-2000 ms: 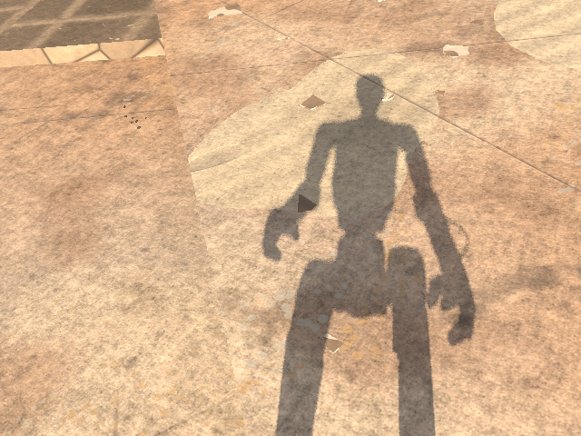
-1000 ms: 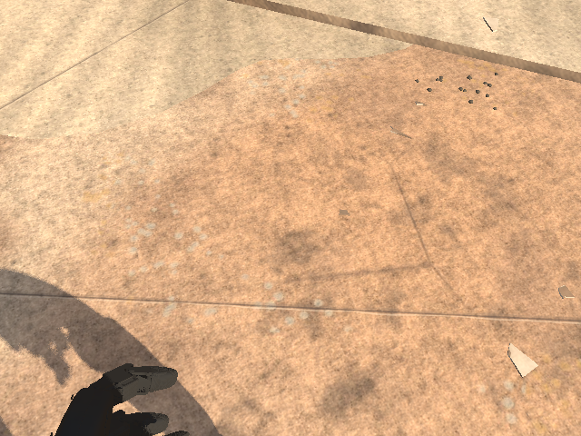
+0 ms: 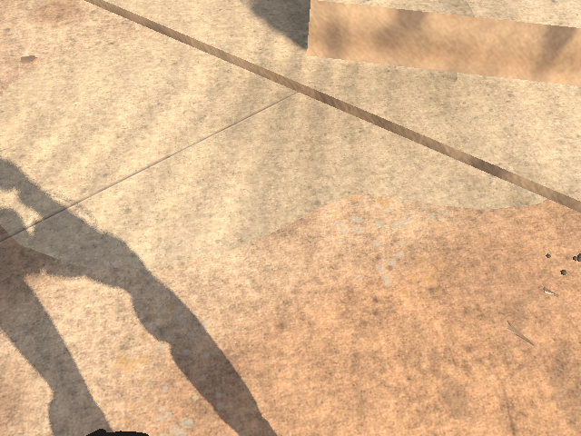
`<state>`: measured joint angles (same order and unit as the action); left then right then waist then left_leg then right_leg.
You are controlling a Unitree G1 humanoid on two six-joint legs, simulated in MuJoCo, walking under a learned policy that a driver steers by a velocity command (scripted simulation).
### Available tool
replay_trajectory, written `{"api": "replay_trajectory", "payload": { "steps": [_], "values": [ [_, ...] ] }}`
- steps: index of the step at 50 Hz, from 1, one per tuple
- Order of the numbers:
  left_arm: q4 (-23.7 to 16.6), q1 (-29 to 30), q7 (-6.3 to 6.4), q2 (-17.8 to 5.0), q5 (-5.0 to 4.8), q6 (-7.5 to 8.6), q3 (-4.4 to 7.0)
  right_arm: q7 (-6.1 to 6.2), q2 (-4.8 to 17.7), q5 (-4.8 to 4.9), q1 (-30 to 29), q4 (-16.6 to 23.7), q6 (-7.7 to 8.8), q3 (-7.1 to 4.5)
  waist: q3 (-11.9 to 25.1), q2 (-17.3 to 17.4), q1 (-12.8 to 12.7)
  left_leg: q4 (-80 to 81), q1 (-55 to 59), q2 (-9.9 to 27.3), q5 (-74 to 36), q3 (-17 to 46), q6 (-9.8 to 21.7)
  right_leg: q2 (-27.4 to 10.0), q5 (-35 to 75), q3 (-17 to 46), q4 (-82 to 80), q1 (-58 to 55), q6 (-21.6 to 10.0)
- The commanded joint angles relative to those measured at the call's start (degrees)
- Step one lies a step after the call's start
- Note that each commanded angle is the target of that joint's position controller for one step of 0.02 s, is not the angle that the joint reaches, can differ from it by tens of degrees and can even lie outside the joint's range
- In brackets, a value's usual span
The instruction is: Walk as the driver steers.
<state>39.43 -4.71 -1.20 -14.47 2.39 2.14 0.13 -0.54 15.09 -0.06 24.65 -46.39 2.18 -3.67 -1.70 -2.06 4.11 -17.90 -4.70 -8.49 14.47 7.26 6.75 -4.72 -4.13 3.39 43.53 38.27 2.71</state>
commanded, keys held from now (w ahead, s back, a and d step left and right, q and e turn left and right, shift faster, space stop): w+q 0.40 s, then no key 0.60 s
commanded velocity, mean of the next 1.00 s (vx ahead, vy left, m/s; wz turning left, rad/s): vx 0.31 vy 0.00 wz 0.36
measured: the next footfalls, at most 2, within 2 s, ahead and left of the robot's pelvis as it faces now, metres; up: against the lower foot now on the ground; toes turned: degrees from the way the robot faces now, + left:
right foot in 0.14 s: +0.26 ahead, -0.13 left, +0.00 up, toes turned +8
left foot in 0.62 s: +0.42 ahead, +0.15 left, +0.00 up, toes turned +20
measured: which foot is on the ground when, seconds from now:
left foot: down 0.00-0.14, up 0.16-0.60, down 0.62-1.00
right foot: up 0.00-0.12, down 0.14-0.62, up 0.64-0.98, down 1.00-1.00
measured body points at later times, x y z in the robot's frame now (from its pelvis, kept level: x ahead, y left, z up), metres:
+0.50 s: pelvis +0.26 -0.01 +0.00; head +0.29 -0.01 +0.45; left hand +0.18 +0.25 -0.12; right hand +0.51 -0.20 -0.10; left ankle +0.34 +0.15 -0.69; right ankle +0.22 -0.13 -0.74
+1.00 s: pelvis +0.35 +0.05 -0.01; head +0.36 +0.05 +0.44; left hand +0.33 +0.30 -0.15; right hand +0.51 -0.15 -0.14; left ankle +0.38 +0.14 -0.74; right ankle +0.40 -0.06 -0.75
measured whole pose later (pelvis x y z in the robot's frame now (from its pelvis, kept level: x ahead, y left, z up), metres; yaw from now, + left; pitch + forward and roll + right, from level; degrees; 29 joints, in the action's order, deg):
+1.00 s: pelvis +0.35 +0.05 -0.01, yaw +20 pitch -1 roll +1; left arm 51.6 -14.0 1.4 -12.3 1.5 -2.0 0.9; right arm 0.8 11.2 -1.1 13.9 -48.3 -0.4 -0.6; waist -0.8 -0.9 0.2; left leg -26.0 -17.8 -4.6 8.0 -2.3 4.3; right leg -1.0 -15.9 0.4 30.6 14.3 -1.3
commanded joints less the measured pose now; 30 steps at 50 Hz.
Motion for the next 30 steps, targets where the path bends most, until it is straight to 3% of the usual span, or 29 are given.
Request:
{"api": "replay_trajectory", "payload": {
  "steps": [1,2,4,5,6,7,8,9,10,11,12,13,14,18,20,22,24,26,28,29,30],
  "values": [
    [-5.95,8.18,-0.07,-3.98,-0.52,1.38,0.64,0.56,9.44,-0.51,4.02,2.6,0.37,-2.45,0.54,6.09,1.65,0.43,1.29,13.87,-27.24,11.47,5.57,3.64,2.27,-2.86,-5.47,-1.65,-0.26],
    [-6.39,8.77,-0.05,-4.29,-0.65,1.65,0.67,0.74,9.68,-0.74,3.94,2.79,0.3,-2.52,0.53,6.25,1.62,-0.65,2.01,14.48,-27.91,12.7,5.3,4.12,1.38,-2.51,-7.14,-2.77,-0.7],
    [-5.91,5.5,0.17,-5.56,-0.8,2.16,1.08,1.12,10.47,-0.96,1.17,3.75,0.29,-2.71,0.89,6.8,-0.83,-3.13,0.49,15.17,-28.52,14.7,3.65,5.15,-1.71,-1.6,-11.46,-10.09,-2.05],
    [-4.63,1.12,0.52,-6.59,-0.88,2.44,1.56,1.07,11.05,-1.01,-0.8,4.29,0.41,-2.82,2.2,6.9,-3.05,-6.33,-1.49,14.54,-31.67,14.96,2.56,6.46,-4.06,-1.88,-13.26,-17.14,-2.97],
    [-2.64,-5.81,1.12,-7.96,-0.65,3.03,2.26,0.72,11.05,-0.7,-2.06,4.43,0.72,-2.73,5.38,4.85,-6.67,-14.14,-3.87,11.85,-33.53,13.25,1.18,6.76,-3.6,-1.94,-16.75,-27.12,-4.33],
    [-1.68,-14.02,2.06,-11.47,0.37,3.67,3.32,0.14,8.61,-0.07,-2.02,5.31,1.26,-2.02,12.1,-0.13,-10.18,-27.56,-9.46,8.43,-25.33,9.58,-0.46,-1.83,-10.38,6.19,-18.44,-39.96,-7.1],
    [-2.2,-18.61,2.9,-16.06,1.47,3.23,4.41,0.23,3.21,1.33,1.59,7.11,1.45,-0.73,18.89,-9.86,-9.67,-43.67,-23.81,1.22,6.87,1.61,-2.21,-17.66,-18.14,27.8,-22.25,-53.63,-11.58],
    [-1.74,-16.56,2.72,-16.02,0.29,2.31,4.91,0.44,6.89,-0.09,4.32,7.64,0.87,-1.11,20.0,-13.85,-6.63,-51.8,-31.75,1.83,17.52,-0.82,-2.05,-21.57,-21.63,43.75,-26.13,-52.17,-16.06],
    [-2.54,-12.99,2.5,-10.21,-0.15,1.92,3.85,0.55,8.48,-1.16,1.64,6.0,0.05,-1.4,11.82,-4.23,-6.02,-54.93,-33.91,5.77,12.38,-0.55,-2.1,-19.19,-24.14,36.11,-26.46,-45.27,-15.4],
    [-2.33,-10.81,2.22,-6.42,-0.48,1.99,2.95,-0.08,7.75,-1.52,-2.16,6.21,-0.19,-1.17,6.28,0.18,-6.09,-53.21,-33.25,7.38,8.15,-1.37,-2.53,-15.71,-19.96,26.87,-27.54,-38.73,-14.14],
    [-1.86,-9.75,2.09,-5.26,-0.33,2.14,2.6,-0.62,6.67,-1.55,-3.37,6.39,-0.54,-1.07,3.65,-1.06,-4.99,-50.88,-31.97,8.94,6.29,-1.91,-3.03,-12.82,-14.4,19.85,-29.29,-34.61,-12.41],
    [-0.9,-10.29,2.14,-5.15,-0.52,2.57,2.56,-1.18,6.35,-2.22,-3.98,6.68,-1.19,-1.06,2.14,-3.79,-4.4,-49.41,-31.05,10.07,5.74,-2.33,-3.58,-11.03,-9.0,14.9,-30.25,-31.95,-11.73],
    [-0.18,-10.82,1.95,-5.33,-0.77,3.02,2.69,-1.6,5.87,-2.42,-3.66,6.37,-1.84,-0.92,1.83,-4.3,-3.94,-49.25,-29.97,10.33,4.99,-2.92,-3.98,-9.93,-4.22,11.23,-30.96,-30.51,-11.45],
    [1.73,-12.99,1.28,-6.45,-1.43,4.39,3.43,-2.64,4.77,-2.38,-9.04,8.85,-2.66,-0.56,1.49,-3.44,-3.61,-46.86,-33.93,11.48,-0.48,-3.39,-5.12,-10.58,4.35,3.53,-33.92,-31.26,-12.77],
    [2.68,-13.92,1.2,-6.68,-1.29,4.29,3.66,-2.92,4.32,-2.28,-12.73,10.15,-2.72,-0.29,0.32,-3.12,-4.13,-43.16,-36.14,12.06,-4.2,-4.07,-5.71,-10.14,5.53,-0.32,-34.91,-31.96,-12.67],
    [3.53,-13.97,1.07,-6.51,-1.25,4.14,3.58,-3.04,2.83,-2.13,-15.59,11.02,-2.4,0.4,-1.02,-2.7,-4.11,-35.21,-33.23,11.39,-7.87,-5.51,-5.96,-8.39,15.89,-5.2,-33.38,-30.48,-11.91],
    [4.25,-13.93,0.96,-7.05,-1.54,3.9,3.67,-3.24,1.22,-1.97,-17.88,11.39,-1.82,1.23,-0.77,-3.54,-4.49,-25.46,-26.42,10.09,-11.13,-8.42,-5.47,-6.7,23.43,-9.73,-31.08,-28.59,-10.51],
    [5.46,-15.94,1.02,-8.23,-1.72,3.46,3.94,-3.19,1.5,-2.06,-19.4,11.55,-1.47,1.31,0.36,-4.59,-5.55,-20.46,-22.39,8.57,-11.08,-10.38,-4.81,-7.22,27.97,-10.17,-28.48,-30.75,-9.58],
    [6.44,-16.63,1.33,-9.39,-1.96,2.69,4.26,-2.65,2.51,-2.37,-18.17,11.19,-1.03,1.04,1.5,-5.29,-5.15,-16.24,-19.48,7.27,-8.64,-10.5,-3.32,-7.99,32.43,-9.63,-23.48,-34.14,-8.8],
    [6.78,-16.58,1.63,-9.99,-2.17,2.26,4.42,-2.28,3.23,-2.77,-15.13,10.15,-0.58,0.73,2.91,-4.83,-3.83,-12.69,-15.86,6.19,-8.8,-10.3,-2.32,-7.63,34.05,-9.7,-18.63,-35.3,-8.13],
    [7.05,-16.62,1.85,-9.97,-2.45,1.8,4.37,-1.83,3.99,-3.47,-9.36,7.87,0.23,0.32,5.72,-2.06,-1.24,-7.06,-8.45,4.92,-13.75,-10.33,-1.37,-5.63,31.28,-11.34,-10.03,-34.46,-6.88]
  ]
}}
